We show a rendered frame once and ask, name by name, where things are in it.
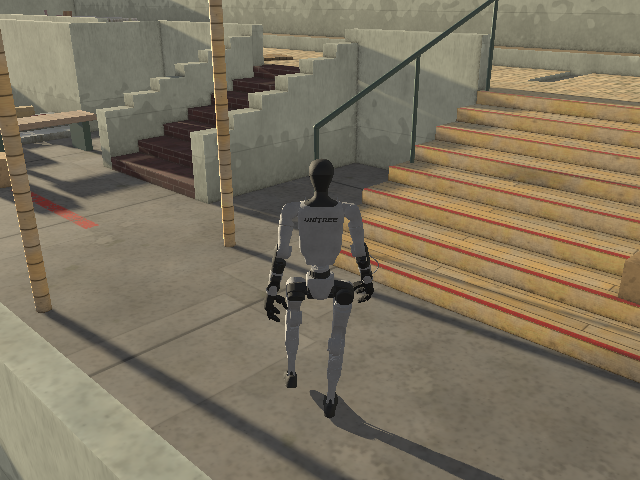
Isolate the robot left hand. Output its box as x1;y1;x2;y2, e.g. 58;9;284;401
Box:
264;293;288;322

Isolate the robot right upper arm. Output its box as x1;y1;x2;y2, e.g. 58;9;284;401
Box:
342;202;366;257

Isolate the left robot shin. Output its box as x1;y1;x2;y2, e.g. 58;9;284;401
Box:
285;310;299;376

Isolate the robot left forearm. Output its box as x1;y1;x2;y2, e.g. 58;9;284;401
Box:
266;244;286;296

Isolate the right robot thigh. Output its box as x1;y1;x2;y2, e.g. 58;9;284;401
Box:
327;280;354;356

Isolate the robot right hand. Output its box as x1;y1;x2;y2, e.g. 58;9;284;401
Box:
353;280;374;303

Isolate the robot right forearm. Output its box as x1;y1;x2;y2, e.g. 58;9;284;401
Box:
355;242;373;284

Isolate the robot left upper arm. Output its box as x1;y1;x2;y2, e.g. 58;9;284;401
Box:
276;202;300;259

